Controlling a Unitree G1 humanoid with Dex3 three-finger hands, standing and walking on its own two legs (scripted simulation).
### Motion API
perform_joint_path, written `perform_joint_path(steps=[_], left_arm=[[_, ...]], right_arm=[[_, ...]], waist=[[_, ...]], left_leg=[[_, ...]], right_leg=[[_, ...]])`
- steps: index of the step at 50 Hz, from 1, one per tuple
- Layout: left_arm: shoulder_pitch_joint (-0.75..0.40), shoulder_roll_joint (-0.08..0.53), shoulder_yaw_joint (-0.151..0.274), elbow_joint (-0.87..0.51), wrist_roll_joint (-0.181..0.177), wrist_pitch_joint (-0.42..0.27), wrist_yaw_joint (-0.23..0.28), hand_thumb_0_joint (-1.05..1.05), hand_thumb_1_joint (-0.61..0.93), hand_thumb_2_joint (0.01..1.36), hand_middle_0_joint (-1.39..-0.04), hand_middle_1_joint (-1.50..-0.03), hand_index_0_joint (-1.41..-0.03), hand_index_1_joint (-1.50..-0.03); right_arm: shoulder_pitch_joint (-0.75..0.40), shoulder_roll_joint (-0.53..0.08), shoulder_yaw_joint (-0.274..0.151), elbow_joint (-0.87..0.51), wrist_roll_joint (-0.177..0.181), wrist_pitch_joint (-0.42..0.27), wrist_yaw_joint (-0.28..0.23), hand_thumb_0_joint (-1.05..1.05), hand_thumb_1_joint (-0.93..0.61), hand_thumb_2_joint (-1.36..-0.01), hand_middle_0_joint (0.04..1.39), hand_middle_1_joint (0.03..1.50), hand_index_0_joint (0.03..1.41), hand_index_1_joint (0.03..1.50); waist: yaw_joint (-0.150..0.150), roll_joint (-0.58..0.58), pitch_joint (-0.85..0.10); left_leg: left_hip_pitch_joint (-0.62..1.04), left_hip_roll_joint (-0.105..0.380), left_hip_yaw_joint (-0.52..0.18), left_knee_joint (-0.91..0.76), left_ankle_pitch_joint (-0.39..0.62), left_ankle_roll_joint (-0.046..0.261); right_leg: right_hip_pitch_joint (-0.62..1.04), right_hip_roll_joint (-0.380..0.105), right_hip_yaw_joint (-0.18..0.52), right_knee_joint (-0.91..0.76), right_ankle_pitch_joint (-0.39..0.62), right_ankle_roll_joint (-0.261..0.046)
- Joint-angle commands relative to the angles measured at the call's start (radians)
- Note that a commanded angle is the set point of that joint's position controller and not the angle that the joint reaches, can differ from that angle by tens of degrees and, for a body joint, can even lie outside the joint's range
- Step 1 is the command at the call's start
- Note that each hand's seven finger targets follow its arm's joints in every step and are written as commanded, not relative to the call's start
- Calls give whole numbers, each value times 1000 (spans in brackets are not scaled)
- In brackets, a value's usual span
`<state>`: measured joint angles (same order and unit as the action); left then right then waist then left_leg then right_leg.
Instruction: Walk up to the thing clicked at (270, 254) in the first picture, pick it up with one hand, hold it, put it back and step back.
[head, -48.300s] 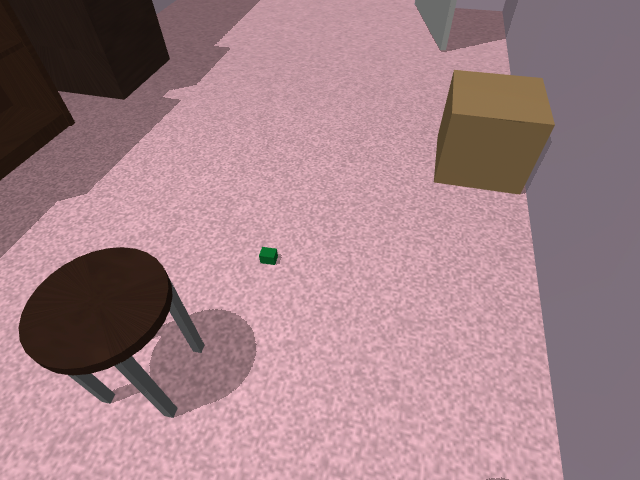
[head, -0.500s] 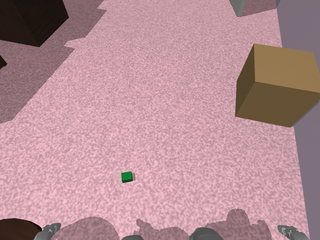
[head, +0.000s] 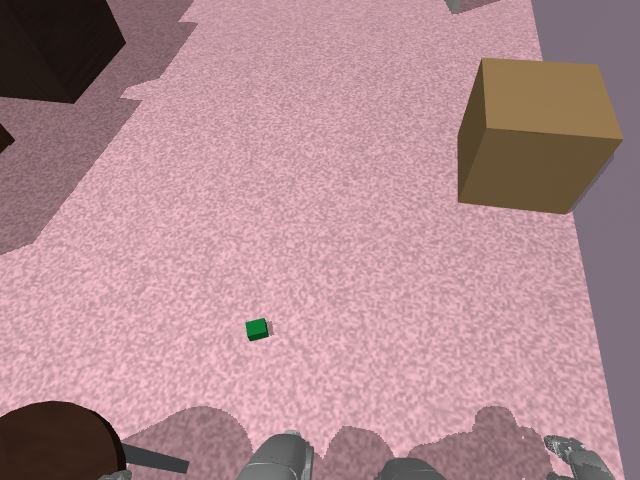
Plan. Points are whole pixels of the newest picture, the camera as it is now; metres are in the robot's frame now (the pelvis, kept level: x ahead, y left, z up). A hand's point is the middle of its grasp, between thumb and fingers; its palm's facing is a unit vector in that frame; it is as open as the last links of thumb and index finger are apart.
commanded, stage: step back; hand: left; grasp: from above
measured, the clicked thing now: (257, 329) +0.58 +0.24 -0.74
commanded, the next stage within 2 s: none
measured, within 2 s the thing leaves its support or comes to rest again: neither
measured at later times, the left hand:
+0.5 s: hand out of the picture -0.06 +0.29 -0.15, palm faces +0.02 -0.92 -0.38, open 7.4 cm
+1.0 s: hand out of the picture -0.20 +0.27 -0.14, palm faces +0.06 -0.91 -0.41, open 7.4 cm
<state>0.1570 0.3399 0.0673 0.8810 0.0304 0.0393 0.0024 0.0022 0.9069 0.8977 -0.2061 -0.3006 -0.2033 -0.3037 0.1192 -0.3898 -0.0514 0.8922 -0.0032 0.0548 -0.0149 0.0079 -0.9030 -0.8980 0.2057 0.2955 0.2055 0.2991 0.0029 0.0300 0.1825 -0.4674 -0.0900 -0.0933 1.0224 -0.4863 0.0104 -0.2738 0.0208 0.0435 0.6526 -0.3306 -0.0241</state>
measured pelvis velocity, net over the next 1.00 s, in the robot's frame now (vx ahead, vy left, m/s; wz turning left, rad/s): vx -0.32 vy -0.01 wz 0.07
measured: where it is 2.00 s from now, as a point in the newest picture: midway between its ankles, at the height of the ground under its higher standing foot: outside the picture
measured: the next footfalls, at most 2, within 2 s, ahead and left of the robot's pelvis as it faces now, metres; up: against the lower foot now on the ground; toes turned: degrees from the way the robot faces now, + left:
left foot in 0.22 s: -0.04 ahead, +0.13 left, +0.00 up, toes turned +2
right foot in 0.64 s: -0.19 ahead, -0.14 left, +0.00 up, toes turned +1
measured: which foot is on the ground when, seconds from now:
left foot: up 0.00-0.20, down 0.22-0.66, up 0.68-0.94, down 0.96-1.00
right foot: down 0.00-0.24, up 0.26-0.62, down 0.64-0.96, up 0.98-1.00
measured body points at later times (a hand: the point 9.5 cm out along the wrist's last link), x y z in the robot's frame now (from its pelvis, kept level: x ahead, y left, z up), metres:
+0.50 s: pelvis -0.14 +0.01 +0.01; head -0.09 +0.04 +0.45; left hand -0.06 +0.34 -0.12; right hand -0.01 -0.29 -0.09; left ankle -0.08 +0.12 -0.72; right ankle -0.18 -0.14 -0.65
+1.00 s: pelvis -0.32 -0.01 -0.01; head -0.26 +0.00 +0.43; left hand -0.20 +0.31 -0.12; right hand -0.23 -0.32 -0.13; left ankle -0.32 +0.10 -0.73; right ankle -0.23 -0.14 -0.72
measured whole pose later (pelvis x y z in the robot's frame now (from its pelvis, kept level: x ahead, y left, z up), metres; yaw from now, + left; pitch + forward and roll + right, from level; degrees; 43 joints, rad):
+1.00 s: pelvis -0.32 -0.01 -0.01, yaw +4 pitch -3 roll +2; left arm 0.09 0.40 0.07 0.77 0.03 0.06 0.02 0.00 0.91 0.90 -0.21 -0.30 -0.20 -0.30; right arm 0.21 -0.37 -0.05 0.89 -0.03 0.04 -0.01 0.01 -0.90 -0.90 0.20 0.30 0.20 0.30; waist 0.01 -0.05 0.20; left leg -0.26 -0.07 0.00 0.67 -0.35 0.03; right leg -0.43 -0.06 0.03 0.79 -0.36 0.00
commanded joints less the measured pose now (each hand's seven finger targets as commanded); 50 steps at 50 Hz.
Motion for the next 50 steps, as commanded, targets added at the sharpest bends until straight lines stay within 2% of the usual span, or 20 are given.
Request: perform_joint_path(steps=[1, 7, 10, 11, 12, 13, 17, 25, 30, 31, 32, 33, 34, 37, 42, 46, 47, 48, 49, 50], left_arm=[[-113, 258, 79, -153, 1, -33, 27, 0, 900, 900, -200, -300, -200, -300], [-15, 258, 72, -169, 3, -22, 37, 0, 900, 900, -200, -300, -200, -300], [-35, 270, 60, -179, -16, -1, 23, 0, 900, 900, -200, -300, -200, -300], [-13, 233, 50, -186, -18, 6, 20, 0, 900, 900, -200, -300, -200, -300], [-11, 192, 43, -196, -24, 4, 20, 0, 900, 900, -200, -300, -200, -300], [-90, 242, 70, -197, -14, 3, 38, 0, 900, 900, -200, -300, -200, -300], [24, 233, 75, -133, -26, 6, 34, 0, 900, 900, -200, -300, -200, -300], [17, 216, 72, -143, -12, -1, 14, 0, 900, 900, -200, -300, -200, -300], [220, 212, 79, -42, -9, -9, -3, 0, 900, 900, -200, -300, -200, -300], [226, 237, 86, -44, 7, -15, -2, 0, 900, 900, -200, -300, -200, -300], [195, 315, 105, -69, 20, -23, -2, 0, 900, 900, -200, -300, -200, -300], [112, 426, 124, -120, 18, -17, 1, 0, 900, 900, -200, -300, -200, -300], [39, 404, 117, -145, 13, -25, 8, 0, 900, 900, -200, -300, -200, -300], [-113, 296, 91, -170, 16, -28, 22, 0, 900, 900, -200, -300, -200, -300], [1, 275, 81, -169, 18, -19, 36, 0, 900, 900, -200, -300, -200, -300], [-33, 280, 65, -180, -9, 3, 28, 0, 900, 900, -200, -300, -200, -300], [-15, 249, 52, -185, -10, 10, 26, 0, 900, 900, -200, -300, -200, -300], [24, 206, 42, -191, -15, 12, 22, 0, 900, 900, -200, -300, -200, -300], [-63, 237, 58, -206, -22, 12, 34, 0, 900, 900, -200, -300, -200, -300], [-99, 255, 71, -186, -9, 15, 43, 0, 900, 900, -200, -300, -200, -300]], right_arm=[[86, -188, -42, -55, 6, -32, -21, 0, -900, -900, 200, 300, 200, 300], [78, -167, -33, -88, -4, -40, -16, 0, -900, -900, 200, 300, 200, 300], [152, -166, -51, -52, -19, -55, -9, 0, -900, -900, 200, 300, 200, 300], [136, -213, -66, -63, -35, -60, -9, 0, -900, -900, 200, 300, 200, 300], [93, -320, -85, -83, -44, -59, -2, 0, -900, -900, 200, 300, 200, 300], [84, -376, -96, -96, -36, -58, 3, 0, -900, -900, 200, 300, 200, 300], [-38, -238, -59, -114, -30, -64, -16, 0, -900, -900, 200, 300, 200, 300], [59, -245, -74, -133, -27, -55, -21, 0, -900, -900, 200, 300, 200, 300], [-40, -275, -78, -160, -23, -27, -10, 0, -900, -900, 200, 300, 200, 300], [-17, -242, -69, -157, -15, -23, -7, 0, -900, -900, 200, 300, 200, 300], [-6, -167, -48, -171, -6, -22, -6, 0, -900, -900, 200, 300, 200, 300], [-69, -176, -58, -188, -3, -22, -23, 0, -900, -900, 200, 300, 200, 300], [-57, -209, -66, -172, -5, -21, -27, 0, -900, -900, 200, 300, 200, 300], [70, -191, -55, -113, 7, -28, -22, 0, -900, -900, 200, 300, 200, 300], [54, -172, -43, -127, -10, -39, -18, 0, -900, -900, 200, 300, 200, 300], [168, -159, -52, -73, -20, -50, -13, 0, -900, -900, 200, 300, 200, 300], [165, -191, -65, -71, -26, -55, -15, 0, -900, -900, 200, 300, 200, 300], [131, -279, -86, -85, -40, -57, -15, 0, -900, -900, 200, 300, 200, 300], [103, -388, -98, -108, -30, -53, -5, 0, -900, -900, 200, 300, 200, 300], [87, -371, -99, -103, -38, -58, -8, 0, -900, -900, 200, 300, 200, 300]], waist=[[-17, -172, -172], [32, -223, -245], [-14, -178, -261], [-4, -70, -250], [-4, 190, -213], [-70, 201, -195], [32, 78, -178], [-50, 123, -224], [37, 171, -271], [35, 98, -261], [27, -167, -212], [78, -327, -160], [47, -266, -106], [-43, -186, -117], [42, -212, -176], [-8, -205, -237], [3, -137, -241], [24, 64, -247], [-35, 197, -228], [-46, 132, -189]], left_leg=[[1, -41, -60, 188, -2, -21], [34, 66, 20, -267, -36, -17], [254, 64, 82, -627, 298, 8], [332, 177, -91, -649, 379, 44], [347, 402, -387, -701, 475, 152], [183, 507, -466, -707, 598, 283], [242, 357, -164, -609, 685, 213], [390, 363, -139, -564, 655, 255], [156, 302, -89, -542, 341, 143], [59, 253, -67, -464, 228, 89], [-137, 85, -6, -255, 31, 18], [-75, -14, -18, -4, -122, -18], [-40, 20, -93, 130, -97, -26], [14, -34, -60, 223, 35, -21], [-16, 27, 18, -110, -39, -31], [196, 50, 122, -583, 219, 4], [275, 110, 9, -619, 331, 31], [366, 328, -283, -652, 486, 113], [206, 487, -444, -681, 615, 274], [90, 500, -475, -692, 584, 304]], right_leg=[[36, -238, 191, -221, 498, -192], [260, -275, 200, -130, 587, -194], [126, -205, 132, -13, 483, -117], [-27, -137, 114, 44, 280, -59], [-228, 44, 21, 212, -114, -4], [-168, 78, 110, 413, -357, 11], [-232, 87, 163, 651, -177, 5], [-174, 32, 65, 318, -197, 65], [149, 5, -59, -160, 17, -6], [187, -36, 28, -210, 13, -25], [175, -233, 350, -296, -80, -87], [-103, -432, 538, -393, -42, -259], [-189, -446, 526, -391, 20, -283], [-150, -255, 174, -250, 286, -172], [147, -269, 153, -152, 455, -175], [141, -243, 122, -21, 458, -127], [34, -203, 110, 30, 334, -77], [-165, -76, 30, 194, 80, -20], [-171, 37, 15, 373, -330, 10], [-136, 48, 133, 532, -347, 9]])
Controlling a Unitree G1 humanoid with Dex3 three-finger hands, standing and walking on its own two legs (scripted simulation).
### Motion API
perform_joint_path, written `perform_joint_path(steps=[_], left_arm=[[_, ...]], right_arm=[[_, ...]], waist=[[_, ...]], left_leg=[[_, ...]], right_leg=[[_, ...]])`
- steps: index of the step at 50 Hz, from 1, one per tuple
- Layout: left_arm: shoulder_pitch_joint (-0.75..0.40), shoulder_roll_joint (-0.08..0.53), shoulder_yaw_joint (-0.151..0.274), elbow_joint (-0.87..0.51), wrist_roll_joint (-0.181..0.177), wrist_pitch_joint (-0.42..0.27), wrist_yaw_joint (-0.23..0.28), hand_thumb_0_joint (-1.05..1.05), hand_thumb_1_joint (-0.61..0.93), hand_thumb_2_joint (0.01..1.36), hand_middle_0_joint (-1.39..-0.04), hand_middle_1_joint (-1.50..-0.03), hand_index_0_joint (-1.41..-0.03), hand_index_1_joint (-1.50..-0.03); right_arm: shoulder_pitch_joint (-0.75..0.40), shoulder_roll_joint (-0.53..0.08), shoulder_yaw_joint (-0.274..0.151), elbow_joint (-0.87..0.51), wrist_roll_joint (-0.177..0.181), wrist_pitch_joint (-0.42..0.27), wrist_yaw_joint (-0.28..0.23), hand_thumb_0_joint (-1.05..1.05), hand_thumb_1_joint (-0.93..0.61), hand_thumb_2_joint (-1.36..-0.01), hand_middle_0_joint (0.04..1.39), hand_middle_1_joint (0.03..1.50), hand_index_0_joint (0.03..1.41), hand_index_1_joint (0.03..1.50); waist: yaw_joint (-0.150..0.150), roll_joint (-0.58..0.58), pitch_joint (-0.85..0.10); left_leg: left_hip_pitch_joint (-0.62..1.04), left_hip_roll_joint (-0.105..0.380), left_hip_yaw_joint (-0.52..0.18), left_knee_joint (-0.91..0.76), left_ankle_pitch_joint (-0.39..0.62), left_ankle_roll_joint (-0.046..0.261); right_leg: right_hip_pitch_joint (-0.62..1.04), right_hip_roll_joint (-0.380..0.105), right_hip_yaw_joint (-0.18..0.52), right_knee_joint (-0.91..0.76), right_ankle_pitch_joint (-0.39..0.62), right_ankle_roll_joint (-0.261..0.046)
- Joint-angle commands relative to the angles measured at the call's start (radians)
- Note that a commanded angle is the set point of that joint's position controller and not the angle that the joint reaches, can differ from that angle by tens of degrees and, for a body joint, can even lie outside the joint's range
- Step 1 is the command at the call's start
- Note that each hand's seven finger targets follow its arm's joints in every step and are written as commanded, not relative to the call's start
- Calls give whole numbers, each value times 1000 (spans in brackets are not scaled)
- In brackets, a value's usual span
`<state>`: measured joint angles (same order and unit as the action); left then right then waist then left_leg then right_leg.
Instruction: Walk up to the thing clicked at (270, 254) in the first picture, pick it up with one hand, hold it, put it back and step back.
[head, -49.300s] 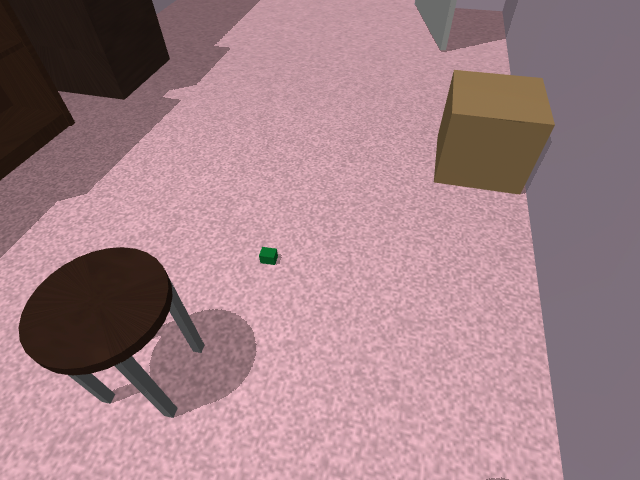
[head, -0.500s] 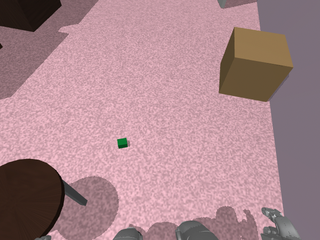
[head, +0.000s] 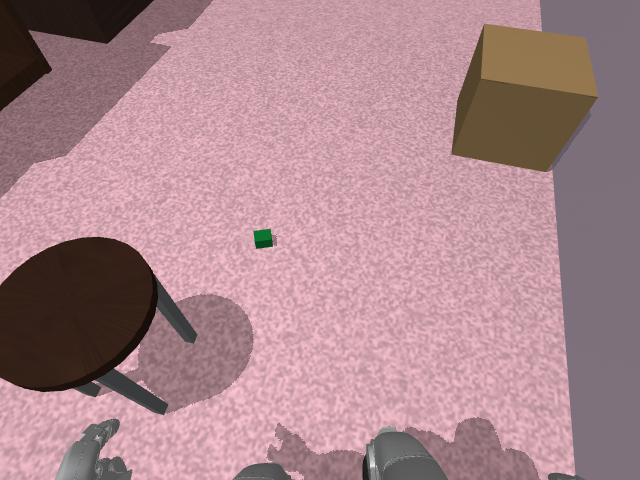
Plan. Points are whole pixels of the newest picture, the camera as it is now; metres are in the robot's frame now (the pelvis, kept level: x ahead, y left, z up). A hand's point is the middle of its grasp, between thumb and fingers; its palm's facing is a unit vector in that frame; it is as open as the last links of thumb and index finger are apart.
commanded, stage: step back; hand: left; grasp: from above
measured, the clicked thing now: (263, 238) +0.92 +0.19 -0.73
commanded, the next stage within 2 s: stand in 1.52 s
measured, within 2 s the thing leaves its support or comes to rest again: neither
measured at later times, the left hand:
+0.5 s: hand out of the picture -0.11 +0.23 -0.12, palm faces -0.04 -0.90 -0.44, open 7.4 cm
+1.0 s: hand out of the picture -0.16 +0.22 -0.13, palm faces +0.05 -0.92 -0.38, open 7.4 cm
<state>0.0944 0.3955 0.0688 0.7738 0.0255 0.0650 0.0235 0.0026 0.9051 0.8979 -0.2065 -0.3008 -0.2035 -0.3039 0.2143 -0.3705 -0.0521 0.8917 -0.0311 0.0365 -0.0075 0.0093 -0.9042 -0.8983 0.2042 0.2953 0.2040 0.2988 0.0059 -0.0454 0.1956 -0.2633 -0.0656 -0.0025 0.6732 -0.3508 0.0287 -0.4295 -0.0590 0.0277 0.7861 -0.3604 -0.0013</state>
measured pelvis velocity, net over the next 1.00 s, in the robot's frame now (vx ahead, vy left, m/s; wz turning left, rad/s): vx -0.20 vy -0.05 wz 0.02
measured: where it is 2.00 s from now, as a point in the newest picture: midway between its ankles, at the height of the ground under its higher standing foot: outside the picture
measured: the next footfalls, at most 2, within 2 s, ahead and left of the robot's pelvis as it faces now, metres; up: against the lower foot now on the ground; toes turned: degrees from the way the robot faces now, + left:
right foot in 0.30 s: -0.14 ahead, -0.15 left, +0.00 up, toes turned +0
left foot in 0.64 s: -0.17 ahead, +0.10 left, +0.00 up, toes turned +1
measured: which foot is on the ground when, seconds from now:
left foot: down 0.00-0.34, up 0.36-0.62, down 0.64-0.92, up 0.94-1.00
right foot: up 0.00-0.28, down 0.30-1.00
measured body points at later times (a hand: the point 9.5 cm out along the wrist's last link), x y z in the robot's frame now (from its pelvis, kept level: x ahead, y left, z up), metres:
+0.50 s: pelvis -0.17 -0.04 +0.01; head -0.13 -0.07 +0.46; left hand -0.11 +0.28 -0.09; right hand -0.08 -0.36 -0.12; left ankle -0.15 +0.11 -0.65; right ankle -0.17 -0.14 -0.71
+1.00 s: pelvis -0.20 -0.05 +0.01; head -0.19 -0.06 +0.46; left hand -0.16 +0.27 -0.10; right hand -0.12 -0.36 -0.11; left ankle -0.21 +0.09 -0.69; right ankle -0.18 -0.15 -0.72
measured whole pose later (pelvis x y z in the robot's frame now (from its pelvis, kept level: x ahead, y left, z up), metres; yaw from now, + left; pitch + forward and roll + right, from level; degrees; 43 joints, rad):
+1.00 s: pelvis -0.20 -0.05 +0.01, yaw +1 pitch -3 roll +0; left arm 0.24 0.36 0.06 0.98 0.04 -0.04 -0.01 0.00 0.91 0.90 -0.21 -0.30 -0.20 -0.30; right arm 0.21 -0.38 -0.06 0.98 -0.03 0.01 0.01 0.01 -0.90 -0.90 0.21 0.30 0.21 0.30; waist 0.03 0.03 0.06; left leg -0.32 -0.01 -0.07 0.85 -0.49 0.01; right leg -0.24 0.01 -0.03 0.59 -0.30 -0.03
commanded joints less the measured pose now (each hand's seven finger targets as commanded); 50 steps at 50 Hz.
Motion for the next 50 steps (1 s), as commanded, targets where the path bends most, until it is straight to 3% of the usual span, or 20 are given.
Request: perform_joint_path(steps=[1, 3, 8, 14, 15, 16, 17, 18, 21, 27, 31, 32, 34, 35, 38, 41, 44, 46, 47, 50], left_arm=[[-29, 190, 69, -68, -13, -6, 18, 0, 900, 900, -200, -300, -200, -300], [66, 183, 63, -24, -25, -6, 14, 0, 900, 900, -200, -300, -200, -300], [58, 171, 60, -19, -5, -18, -4, 0, 900, 900, -200, -300, -200, -300], [239, 157, 60, 78, -1, -32, -17, 0, 900, 900, -200, -300, -200, -300], [234, 198, 72, 77, 13, -39, -14, 0, 900, 900, -200, -300, -200, -300], [221, 283, 95, 58, 26, -45, -15, 0, 900, 900, -200, -300, -200, -300], [134, 388, 117, 18, 28, -40, -10, 0, 900, 900, -200, -300, -200, -300], [86, 358, 107, -3, 19, -47, -7, 0, 900, 900, -200, -300, -200, -300], [-26, 229, 74, -11, 25, -67, 3, 0, 900, 900, -200, -300, -200, -300], [129, 260, 87, 25, 28, -82, -5, 0, 900, 900, -200, -300, -200, -300], [79, 257, 66, 37, 16, -70, -20, 0, 900, 900, -200, -300, -200, -300], [95, 214, 49, 37, 17, -68, -24, 0, 900, 900, -200, -300, -200, -300], [32, 178, 41, 47, -7, -69, -25, 0, 900, 900, -200, -300, -200, -300], [7, 231, 59, 49, 5, -71, -25, 0, 900, 900, -200, -300, -200, -300], [64, 185, 47, 83, -6, -86, -40, 0, 900, 900, -200, -300, -200, -300], [92, 176, 49, 112, -1, -96, -47, 0, 900, 900, -200, -300, -200, -300], [174, 169, 55, 162, 11, -113, -28, 0, 900, 900, -200, -300, -200, -300], [227, 305, 83, 166, 20, -125, -18, 0, 900, 900, -200, -300, -200, -300], [164, 329, 89, 136, 19, -130, -17, 0, 900, 900, -200, -300, -200, -300], [100, 259, 72, 121, 8, -141, -11, 0, 900, 900, -200, -300, -200, -300]], right_arm=[[-42, -332, -81, -99, -4, -46, -22, 0, -900, -900, 200, 300, 200, 300], [-106, -283, -60, -109, -6, -43, -30, 0, -900, -900, 200, 300, 200, 300], [-50, -256, -64, -118, -12, -29, -25, 0, -900, -900, 200, 300, 200, 300], [-118, -296, -68, -131, 3, 4, -17, 0, -900, -900, 200, 300, 200, 300], [-103, -249, -52, -134, 8, 6, -14, 0, -900, -900, 200, 300, 200, 300], [-97, -172, -30, -156, 12, 0, -14, 0, -900, -900, 200, 300, 200, 300], [-159, -187, -47, -169, 10, 1, -37, 0, -900, -900, 200, 300, 200, 300], [-152, -226, -60, -152, 12, 3, -40, 0, -900, -900, 200, 300, 200, 300], [-40, -204, -46, -85, 21, -11, -29, 0, -900, -900, 200, 300, 200, 300], [-110, -207, -46, -83, -7, -33, -8, 0, -900, -900, 200, 300, 200, 300], [8, -183, -54, 7, 2, -56, 6, 0, -900, -900, 200, 300, 200, 300], [37, -199, -64, 25, -3, -63, 4, 0, -900, -900, 200, 300, 200, 300], [18, -322, -77, 17, -11, -70, 3, 0, -900, -900, 200, 300, 200, 300], [-19, -336, -82, 4, -5, -74, 6, 0, -900, -900, 200, 300, 200, 300], [-71, -256, -53, 5, -13, -92, 1, 0, -900, -900, 200, 300, 200, 300], [-63, -267, -64, 5, -17, -78, 12, 0, -900, -900, 200, 300, 200, 300], [-84, -205, -46, -5, 1, -53, 14, 0, -900, -900, 200, 300, 200, 300], [-114, -149, -29, -33, 5, -52, 8, 0, -900, -900, 200, 300, 200, 300], [-100, -199, -45, -23, -1, -56, 0, 0, -900, -900, 200, 300, 200, 300], [-41, -194, -46, 12, 7, -68, 6, 0, -900, -900, 200, 300, 200, 300]], waist=[[-21, 113, -200], [34, 143, -194], [-27, 195, -205], [39, 259, -320], [32, 153, -289], [32, -117, -236], [89, -236, -182], [61, -145, -126], [-30, -66, -171], [83, -138, -166], [13, -130, -166], [-3, -64, -183], [-38, 209, -139], [-38, 163, -66], [1, 152, -90], [-16, 231, -112], [48, 133, -133], [84, -146, -121], [63, -85, -71], [20, -24, -89]], left_leg=[[-68, 407, -418, -294, 528, 246], [-41, 333, -270, -255, 539, 202], [111, 320, -254, -239, 438, 228], [12, 283, -189, -168, 299, 126], [-123, 217, -154, -90, 155, 70], [-356, 39, -72, 108, -93, -1], [-315, -12, -131, 333, -268, -42], [-252, 8, -204, 464, -239, -49], [-243, -40, -155, 496, -81, -38], [-254, 59, -69, 132, -180, -52], [105, 22, 43, -259, -35, -9], [215, 42, -16, -305, -3, 10], [56, 374, -541, -468, -566, 171], [-73, 417, -568, -505, -574, 220], [21, 297, -332, -417, -241, 150], [-21, 266, -261, -394, -249, 133], [-169, 198, -138, -194, -174, 63], [-360, 16, -43, 180, -239, -8], [-333, 66, -118, 260, -232, -20], [-262, 109, -132, 238, -111, -16]], right_leg=[[-6, 143, 200, 468, -252, -26], [-35, 152, 174, 541, -167, -23], [-31, 118, 81, 267, -186, 33], [284, 80, -50, -336, 31, -32], [337, 37, 58, -376, 32, -52], [346, -164, 370, -434, -20, -116], [71, -385, 551, -515, 18, -293], [-56, -382, 523, -527, 1, -304], [115, -157, 163, -345, 314, -168], [311, -221, 276, -412, -136, -210], [122, -162, 170, -379, -150, -145], [52, -129, 127, -305, -113, -113], [-104, 44, -54, -20, -209, -12], [-57, 14, 17, 95, -197, -13], [-27, 5, 21, 12, -84, -20], [103, 47, -46, -115, -96, -13], [381, 84, -53, -362, 33, -31], [366, -254, 516, -578, -353, -178], [269, -351, 585, -570, -297, -261], [240, -256, 343, -507, -16, -213]])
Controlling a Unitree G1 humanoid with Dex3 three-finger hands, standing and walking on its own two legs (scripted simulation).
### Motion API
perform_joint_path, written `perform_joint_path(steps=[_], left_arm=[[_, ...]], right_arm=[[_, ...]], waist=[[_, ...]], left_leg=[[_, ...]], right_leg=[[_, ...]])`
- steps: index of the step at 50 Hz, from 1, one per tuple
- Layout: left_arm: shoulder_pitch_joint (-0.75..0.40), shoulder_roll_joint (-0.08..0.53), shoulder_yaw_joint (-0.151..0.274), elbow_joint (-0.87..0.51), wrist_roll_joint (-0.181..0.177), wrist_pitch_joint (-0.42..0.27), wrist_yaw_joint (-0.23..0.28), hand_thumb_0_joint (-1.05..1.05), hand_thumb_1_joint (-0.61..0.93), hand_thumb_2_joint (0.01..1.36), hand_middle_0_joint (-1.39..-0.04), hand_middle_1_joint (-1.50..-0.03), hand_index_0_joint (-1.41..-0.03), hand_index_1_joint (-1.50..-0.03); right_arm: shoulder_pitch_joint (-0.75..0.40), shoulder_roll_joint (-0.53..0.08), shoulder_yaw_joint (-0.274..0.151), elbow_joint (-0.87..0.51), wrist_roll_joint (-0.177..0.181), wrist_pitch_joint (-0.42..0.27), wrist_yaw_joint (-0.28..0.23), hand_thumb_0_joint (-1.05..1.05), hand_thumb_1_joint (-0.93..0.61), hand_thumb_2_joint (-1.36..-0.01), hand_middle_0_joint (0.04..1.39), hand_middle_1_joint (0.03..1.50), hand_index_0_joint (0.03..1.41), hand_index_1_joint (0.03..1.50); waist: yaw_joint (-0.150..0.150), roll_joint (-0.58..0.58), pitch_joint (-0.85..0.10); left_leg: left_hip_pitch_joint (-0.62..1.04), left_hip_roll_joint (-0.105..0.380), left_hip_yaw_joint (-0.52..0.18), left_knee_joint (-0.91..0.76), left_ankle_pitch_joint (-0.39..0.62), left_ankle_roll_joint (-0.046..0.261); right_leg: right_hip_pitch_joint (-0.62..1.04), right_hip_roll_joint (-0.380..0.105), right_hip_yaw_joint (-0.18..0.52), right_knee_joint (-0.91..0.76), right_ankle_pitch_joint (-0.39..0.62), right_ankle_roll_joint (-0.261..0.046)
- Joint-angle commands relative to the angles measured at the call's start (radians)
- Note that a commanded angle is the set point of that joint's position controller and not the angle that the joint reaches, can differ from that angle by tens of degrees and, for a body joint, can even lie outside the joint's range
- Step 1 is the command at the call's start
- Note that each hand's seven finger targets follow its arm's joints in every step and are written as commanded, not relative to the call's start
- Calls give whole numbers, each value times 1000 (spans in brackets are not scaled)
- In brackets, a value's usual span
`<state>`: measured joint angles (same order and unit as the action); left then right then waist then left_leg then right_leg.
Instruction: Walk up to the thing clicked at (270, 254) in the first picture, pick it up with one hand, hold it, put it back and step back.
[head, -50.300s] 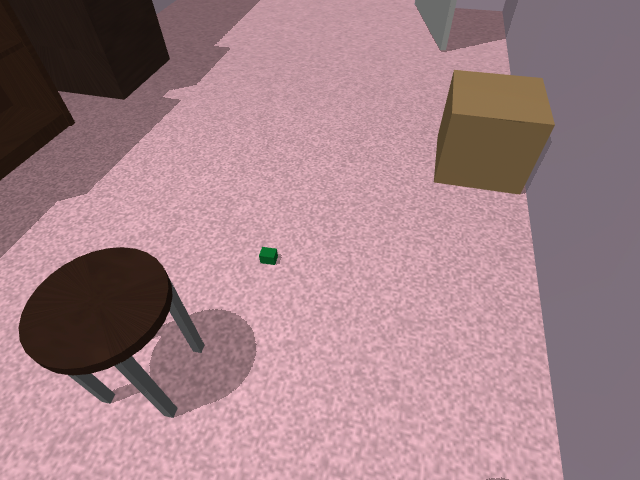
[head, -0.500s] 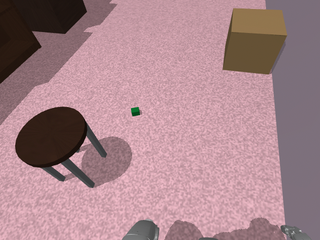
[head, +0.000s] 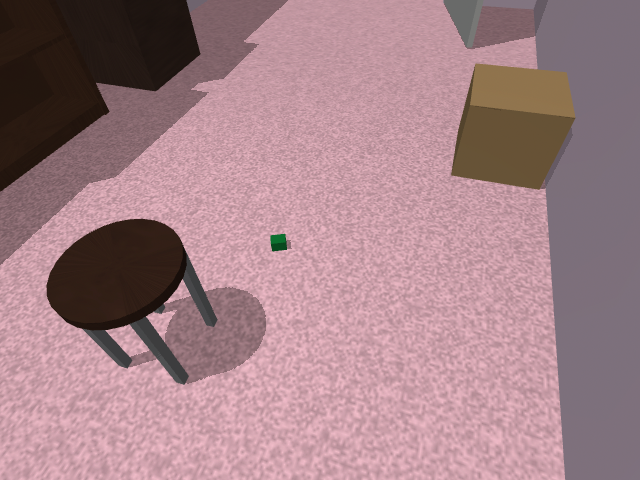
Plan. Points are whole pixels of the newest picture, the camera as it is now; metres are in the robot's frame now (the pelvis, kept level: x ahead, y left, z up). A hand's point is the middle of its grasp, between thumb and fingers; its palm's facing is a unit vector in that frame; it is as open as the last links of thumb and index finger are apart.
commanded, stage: step back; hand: left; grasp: from above
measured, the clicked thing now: (278, 242) +1.12 +0.21 -0.74
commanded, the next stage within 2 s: stand in 0.52 s
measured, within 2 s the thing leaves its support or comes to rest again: neither
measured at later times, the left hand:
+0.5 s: hand out of the picture +0.12 +0.29 -0.15, palm faces -0.02 -0.93 -0.36, open 7.4 cm
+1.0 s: hand out of the picture +0.13 +0.28 -0.14, palm faces -0.06 -0.94 -0.34, open 7.3 cm
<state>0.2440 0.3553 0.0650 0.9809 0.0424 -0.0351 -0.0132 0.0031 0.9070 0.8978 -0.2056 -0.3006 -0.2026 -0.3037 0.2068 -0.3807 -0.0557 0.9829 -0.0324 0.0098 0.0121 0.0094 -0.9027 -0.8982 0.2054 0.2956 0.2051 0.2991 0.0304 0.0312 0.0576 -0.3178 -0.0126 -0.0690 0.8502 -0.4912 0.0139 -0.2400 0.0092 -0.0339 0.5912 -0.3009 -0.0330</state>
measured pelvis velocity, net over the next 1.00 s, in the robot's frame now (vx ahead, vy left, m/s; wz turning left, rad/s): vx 0.04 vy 0.03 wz -0.02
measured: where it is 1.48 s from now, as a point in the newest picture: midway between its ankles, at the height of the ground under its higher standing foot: outside the picture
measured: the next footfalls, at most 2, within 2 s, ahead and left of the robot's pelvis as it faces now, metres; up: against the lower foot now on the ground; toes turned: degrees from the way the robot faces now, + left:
left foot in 0.16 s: +0.11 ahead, +0.15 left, +0.00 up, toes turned +2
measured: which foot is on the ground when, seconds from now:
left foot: up 0.00-0.14, down 0.16-1.00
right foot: down 0.00-1.00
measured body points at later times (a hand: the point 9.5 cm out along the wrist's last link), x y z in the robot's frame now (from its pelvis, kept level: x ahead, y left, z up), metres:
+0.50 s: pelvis +0.04 +0.03 +0.01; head +0.06 +0.03 +0.46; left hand +0.12 +0.34 -0.12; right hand +0.16 -0.26 -0.12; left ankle +0.07 +0.15 -0.73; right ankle +0.02 -0.11 -0.73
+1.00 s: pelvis +0.04 +0.03 +0.02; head +0.06 +0.03 +0.47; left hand +0.13 +0.33 -0.11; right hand +0.12 -0.27 -0.11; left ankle +0.07 +0.15 -0.73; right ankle +0.02 -0.11 -0.73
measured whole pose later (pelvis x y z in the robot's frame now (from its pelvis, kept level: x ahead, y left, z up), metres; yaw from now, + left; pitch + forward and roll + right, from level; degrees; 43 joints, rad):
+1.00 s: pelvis +0.04 +0.03 +0.02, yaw -1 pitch -2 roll +0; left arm 0.08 0.35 0.00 1.14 0.01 -0.01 0.00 0.00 0.91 0.90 -0.20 -0.30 -0.20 -0.30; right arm 0.07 -0.35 -0.02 1.16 -0.01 -0.02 0.01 0.01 -0.90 -0.90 0.20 0.30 0.20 0.30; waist -0.01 0.00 0.06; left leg -0.15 0.02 0.06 0.33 -0.15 0.00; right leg -0.07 -0.03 0.02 0.31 -0.21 0.03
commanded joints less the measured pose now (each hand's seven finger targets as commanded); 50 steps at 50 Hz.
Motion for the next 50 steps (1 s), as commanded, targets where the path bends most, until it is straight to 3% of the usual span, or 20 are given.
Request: perform_joint_path(steps=[1, 4, 6, 7, 8, 9, 10, 11, 12, 14, 16, 17, 22, 25, 26, 30, 41, 43, 46, 50], left_arm=[[-65, 295, 71, -87, -8, -43, 24, 0, 900, 900, -200, -300, -200, -300], [-82, 272, 51, -87, -15, -35, 21, 0, 900, 900, -200, -300, -200, -300], [-107, 269, 40, -92, -25, -22, 21, 0, 900, 900, -200, -300, -200, -300], [-101, 249, 31, -92, -29, -14, 23, 0, 900, 900, -200, -300, -200, -300], [-97, 219, 18, -99, -32, -10, 23, 0, 900, 900, -200, -300, -200, -300], [-77, 184, 6, -101, -42, -2, 21, 0, 900, 900, -200, -300, -200, -300], [-56, 208, 15, -71, -53, 9, 26, 0, 900, 900, -200, -300, -200, -300], [-63, 215, 14, -49, -42, 14, 28, 0, 900, 900, -200, -300, -200, -300], [-58, 206, 12, -39, -37, 12, 26, 0, 900, 900, -200, -300, -200, -300], [-35, 218, 12, -9, -33, 0, 27, 0, 900, 900, -200, -300, -200, -300], [-80, 242, 16, -1, -33, -7, 23, 0, 900, 900, -200, -300, -200, -300], [-101, 244, 15, 0, -34, -9, 23, 0, 900, 900, -200, -300, -200, -300], [-135, 229, 6, 25, -36, -11, 27, 0, 900, 900, -200, -300, -200, -300], [-150, 226, 5, 35, -34, -9, 28, 0, 900, 900, -200, -300, -200, -300], [-159, 196, -17, 54, -42, -8, 22, 0, 900, 900, -200, -300, -200, -300], [-181, 205, -19, 70, -40, -6, 21, 0, 900, 900, -200, -300, -200, -300], [-202, 206, -22, 95, -35, -7, 20, 0, 900, 900, -200, -300, -200, -300], [-204, 207, -21, 96, -35, -6, 21, 0, 900, 900, -200, -300, -200, -300], [-205, 207, -24, 100, -36, -3, 20, 0, 900, 900, -200, -300, -200, -300], [-199, 205, -25, 103, -36, -3, 19, 0, 900, 900, -200, -300, -200, -300]], right_arm=[[-17, -177, -41, -69, 9, -44, -10, 0, -900, -900, 200, 300, 200, 300], [-20, -148, -36, -58, 5, -43, -4, 0, -900, -900, 200, 300, 200, 300], [-7, -133, -35, -42, 5, -46, -9, 0, -900, -900, 200, 300, 200, 300], [-2, -137, -37, -30, 4, -47, -15, 0, -900, -900, 200, 300, 200, 300], [4, -161, -44, -26, -1, -51, -21, 0, -900, -900, 200, 300, 200, 300], [-22, -212, -49, -37, -4, -56, -27, 0, -900, -900, 200, 300, 200, 300], [-93, -263, -48, -52, 11, -52, -25, 0, -900, -900, 200, 300, 200, 300], [-126, -260, -50, -48, 9, -48, -23, 0, -900, -900, 200, 300, 200, 300], [-143, -247, -39, -43, 5, -45, -21, 0, -900, -900, 200, 300, 200, 300], [-187, -208, -23, -39, 12, -41, -20, 0, -900, -900, 200, 300, 200, 300], [-186, -180, -14, -24, 17, -39, -20, 0, -900, -900, 200, 300, 200, 300], [-183, -174, -12, -12, 18, -40, -20, 0, -900, -900, 200, 300, 200, 300], [-203, -170, -11, 29, 21, -43, -20, 0, -900, -900, 200, 300, 200, 300], [-218, -165, -9, 45, 20, -43, -20, 0, -900, -900, 200, 300, 200, 300], [-202, -169, -1, 53, 31, -46, -14, 0, -900, -900, 200, 300, 200, 300], [-217, -167, 0, 70, 26, -52, -11, 0, -900, -900, 200, 300, 200, 300], [-212, -170, 4, 100, 24, -53, -11, 0, -900, -900, 200, 300, 200, 300], [-215, -171, 4, 100, 24, -54, -12, 0, -900, -900, 200, 300, 200, 300], [-202, -173, 5, 109, 25, -50, -13, 0, -900, -900, 200, 300, 200, 300], [-190, -177, 5, 113, 25, -50, -12, 0, -900, -900, 200, 300, 200, 300]], waist=[[-10, -116, 14], [-13, -181, -25], [-41, -176, -63], [-43, -136, -73], [-46, -93, -105], [-32, 27, -139], [-5, 78, -128], [-6, 62, -88], [4, 64, -72], [17, 76, -75], [-11, 32, -61], [-18, 17, -68], [-23, -15, -114], [-22, -25, -122], [-35, -29, -128], [-29, -26, -126], [-30, -17, -114], [-28, -21, -126], [-36, -36, -90], [-39, -34, -102]], left_leg=[[-144, 59, -41, 5, 37, -7], [-8, 44, 70, -168, 82, -17], [114, 19, 120, -339, 241, -13], [169, 18, 103, -400, 336, -8], [223, 74, 35, -411, 423, 16], [231, 221, -158, -463, 433, 69], [92, 308, -221, -484, 336, 163], [20, 315, -221, -500, 283, 177], [14, 289, -177, -495, 275, 153], [28, 217, -91, -441, 335, 74], [28, 153, -33, -421, 307, 30], [76, 147, -20, -418, 332, 21], [157, 156, 5, -423, 471, 27], [170, 158, 14, -447, 481, 22], [200, 154, -7, -480, 488, 22], [248, 161, -4, -510, 544, 17], [233, 153, 8, -566, 491, 2], [263, 158, 11, -557, 529, 2], [231, 151, 9, -578, 445, -3], [232, 152, 8, -574, 473, -1]], right_leg=[[37, -301, 340, -283, 17, -167], [-8, -242, 204, -215, 233, -133], [-26, -213, 145, -109, 378, -104], [-36, -183, 124, -55, 401, -70], [-63, -160, 114, -12, 367, -38], [-103, -88, 95, 46, 203, 5], [-18, -25, 34, 85, -77, 17], [39, -31, 37, 68, -141, 9], [54, -36, 48, 11, -108, 4], [80, -64, 86, -94, 68, -5], [80, -99, 143, -139, 162, -16], [58, -113, 156, -145, 193, -20], [95, -113, 137, -184, 296, -5], [117, -116, 134, -193, 314, -1], [113, -127, 130, -235, 286, 11], [117, -128, 117, -263, 280, 21], [150, -140, 113, -314, 242, 28], [145, -146, 118, -310, 270, 24], [127, -140, 117, -328, 200, 26], [137, -142, 117, -329, 219, 24]])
